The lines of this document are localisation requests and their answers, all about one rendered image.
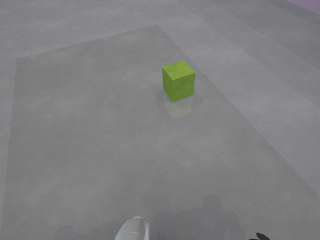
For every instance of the robot left thigh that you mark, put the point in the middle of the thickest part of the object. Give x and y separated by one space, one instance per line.
134 229

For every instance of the carton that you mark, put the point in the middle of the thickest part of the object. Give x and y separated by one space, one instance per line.
178 80

